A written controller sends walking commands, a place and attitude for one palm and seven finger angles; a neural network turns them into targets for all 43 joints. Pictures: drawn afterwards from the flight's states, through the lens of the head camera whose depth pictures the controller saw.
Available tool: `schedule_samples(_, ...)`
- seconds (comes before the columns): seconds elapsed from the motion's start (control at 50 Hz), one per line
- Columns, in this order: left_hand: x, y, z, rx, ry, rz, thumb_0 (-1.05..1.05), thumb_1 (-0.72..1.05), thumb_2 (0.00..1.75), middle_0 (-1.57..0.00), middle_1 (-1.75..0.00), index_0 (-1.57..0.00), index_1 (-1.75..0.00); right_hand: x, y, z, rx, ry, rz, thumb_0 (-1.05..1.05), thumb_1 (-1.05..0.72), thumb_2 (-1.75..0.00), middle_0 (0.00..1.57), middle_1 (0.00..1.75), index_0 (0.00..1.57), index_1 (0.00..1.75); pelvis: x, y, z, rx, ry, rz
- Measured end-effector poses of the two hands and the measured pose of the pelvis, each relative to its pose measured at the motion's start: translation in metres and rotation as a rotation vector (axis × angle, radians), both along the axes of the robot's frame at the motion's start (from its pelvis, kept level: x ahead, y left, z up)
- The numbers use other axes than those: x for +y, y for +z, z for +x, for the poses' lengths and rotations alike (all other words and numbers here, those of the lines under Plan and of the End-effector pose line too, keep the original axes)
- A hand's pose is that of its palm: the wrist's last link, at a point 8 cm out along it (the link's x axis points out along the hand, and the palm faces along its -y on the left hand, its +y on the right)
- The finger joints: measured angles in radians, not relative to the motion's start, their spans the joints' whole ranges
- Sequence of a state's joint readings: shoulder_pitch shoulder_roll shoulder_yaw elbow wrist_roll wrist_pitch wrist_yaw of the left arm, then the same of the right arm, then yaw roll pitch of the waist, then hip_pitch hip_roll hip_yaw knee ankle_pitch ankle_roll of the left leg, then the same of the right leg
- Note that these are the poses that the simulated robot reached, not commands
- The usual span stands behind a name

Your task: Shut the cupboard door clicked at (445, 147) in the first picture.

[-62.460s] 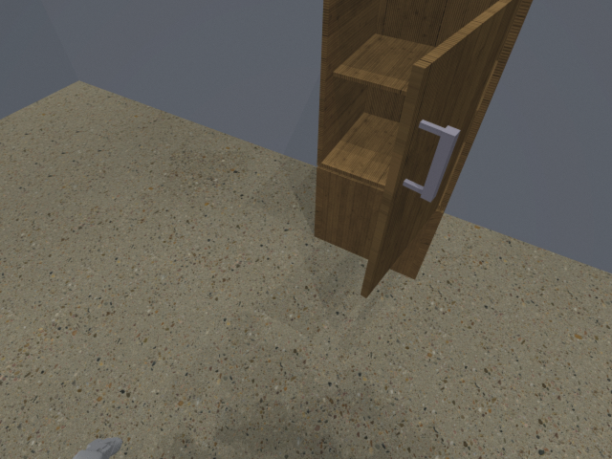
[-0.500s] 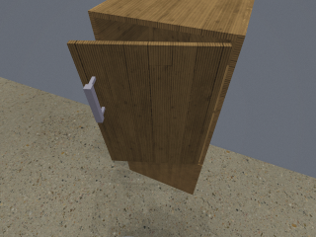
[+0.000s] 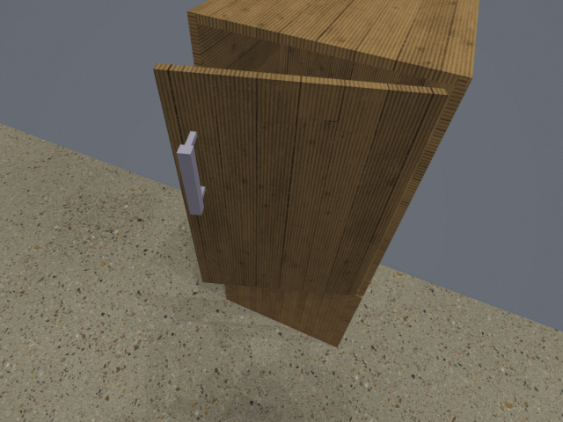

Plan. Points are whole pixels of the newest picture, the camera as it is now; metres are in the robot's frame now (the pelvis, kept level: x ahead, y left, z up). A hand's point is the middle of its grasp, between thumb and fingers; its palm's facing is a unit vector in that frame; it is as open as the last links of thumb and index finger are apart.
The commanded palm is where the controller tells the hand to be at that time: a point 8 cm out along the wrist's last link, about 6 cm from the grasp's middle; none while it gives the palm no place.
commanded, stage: come to a stop and stand still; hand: left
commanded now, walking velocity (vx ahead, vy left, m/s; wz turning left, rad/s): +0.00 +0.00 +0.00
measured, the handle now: (194, 174) +0.48 +0.19 +0.07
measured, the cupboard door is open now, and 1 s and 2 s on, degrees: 19 19 19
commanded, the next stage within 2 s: look again from close up in 0.04 s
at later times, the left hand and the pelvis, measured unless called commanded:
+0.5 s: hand out of the picture +0.02 +0.19 -0.17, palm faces +0.03 -0.96 -0.26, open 7.4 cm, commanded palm none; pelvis -0.02 -0.02 -0.01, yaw +0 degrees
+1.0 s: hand out of the picture -0.04 +0.17 -0.18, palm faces +0.03 -0.98 -0.21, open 7.4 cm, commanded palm none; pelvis -0.03 -0.02 +0.00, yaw +0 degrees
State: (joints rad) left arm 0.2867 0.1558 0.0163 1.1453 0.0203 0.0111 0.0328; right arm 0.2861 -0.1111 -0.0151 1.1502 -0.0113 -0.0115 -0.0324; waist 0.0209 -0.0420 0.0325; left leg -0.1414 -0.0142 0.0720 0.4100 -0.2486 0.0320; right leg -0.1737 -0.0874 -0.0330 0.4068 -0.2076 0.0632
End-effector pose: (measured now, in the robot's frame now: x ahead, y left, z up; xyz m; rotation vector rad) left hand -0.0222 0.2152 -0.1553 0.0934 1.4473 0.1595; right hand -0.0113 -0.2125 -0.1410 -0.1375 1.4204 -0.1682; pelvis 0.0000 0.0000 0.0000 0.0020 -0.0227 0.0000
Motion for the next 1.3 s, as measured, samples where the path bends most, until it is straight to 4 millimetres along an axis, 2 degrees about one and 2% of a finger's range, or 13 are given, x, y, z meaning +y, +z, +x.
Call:
schedule_samples(0.18,-0.007,0.0,-0.003,0.011,-0.031,-0.012,0.0,0.91,0.9,-0.2,-0.3,-0.2,-0.3,-0.003,0.0,0.0,-0.01,0.0,0.007,0.01,-0.93,-0.9,0.2,0.3,0.2,0.3,-0.002,-0.001,-0.001,0.003,0.002,0.005)
schedule_samples(0.34,0.008,0.003,0.018,-0.11,-0.047,0.068,0.0,0.91,0.9,-0.2,-0.3,-0.2,-0.3,-0.032,-0.004,0.03,-0.155,0.013,-0.033,0.01,-0.91,-0.9,0.2,0.3,0.2,0.3,-0.01,-0.009,-0.006,-0.016,0.009,-0.006)
schedule_samples(0.44,0.015,0.01,0.033,-0.187,-0.062,0.1,0.0,0.91,0.9,-0.2,-0.3,-0.2,-0.3,-0.048,0.0,0.051,-0.236,0.035,-0.048,0.0,-0.91,-0.9,0.2,0.3,0.2,0.3,-0.016,-0.01,-0.014,-0.033,0.004,-0.005)
schedule_samples(0.52,0.018,0.016,0.039,-0.23,-0.074,0.115,0.0,0.91,0.9,-0.2,-0.3,-0.2,-0.3,-0.057,0.006,0.059,-0.273,0.057,-0.056,0.0,-0.91,-0.9,0.2,0.3,0.2,0.3,-0.019,-0.008,-0.021,-0.038,0.003,-0.003)
schedule_samples(0.64,0.021,0.023,0.038,-0.249,-0.086,0.127,0.0,0.91,0.9,-0.2,-0.3,-0.2,-0.3,-0.067,0.011,0.054,-0.271,0.076,-0.066,0.0,-0.91,-0.9,0.2,0.3,0.2,0.3,-0.023,-0.005,-0.031,-0.037,0.005,-0.001)
schedule_samples(0.78,0.022,0.022,0.023,-0.21,-0.086,0.124,0.0,0.91,0.9,-0.2,-0.3,-0.2,-0.3,-0.071,0.009,0.026,-0.199,0.072,-0.067,0.0,-0.91,-0.9,0.2,0.3,0.2,0.3,-0.024,-0.003,-0.038,-0.035,0.008,0.0)
schedule_samples(0.92,0.013,0.013,-0.004,-0.135,-0.061,0.092,0.0,0.91,0.9,-0.2,-0.3,-0.2,-0.3,-0.058,0.002,-0.011,-0.088,0.047,-0.045,0.0,-0.91,-0.9,0.2,0.3,0.2,0.3,-0.021,-0.003,-0.038,-0.03,0.009,-0.005)
schedule_samples(1.1,-0.001,-0.004,-0.038,-0.009,-0.007,0.004,0.0,0.91,0.9,-0.2,-0.3,-0.2,-0.3,-0.018,-0.006,-0.051,0.035,-0.016,-0.001,0.0,-0.91,-0.9,0.2,0.3,0.2,0.3,-0.005,-0.008,-0.023,-0.027,0.002,-0.014)
schedule_samples(1.2,-0.004,-0.005,-0.037,0.028,-0.001,-0.014,0.0,0.91,0.9,-0.2,-0.3,-0.2,-0.3,0.004,-0.009,-0.056,0.065,-0.057,0.027,0.0,-0.91,-0.9,0.2,0.3,0.2,0.3,0.0,-0.009,-0.008,-0.024,-0.008,-0.005)
schedule_samples(1.3,-0.01,-0.004,-0.018,0.02,0.005,-0.006,0.0,0.91,0.9,-0.2,-0.3,-0.2,-0.3,0.014,-0.014,-0.042,0.074,-0.076,0.054,0.0,-0.91,-0.9,0.2,0.3,0.2,0.3,-0.003,-0.011,0.009,-0.024,-0.016,-0.004)
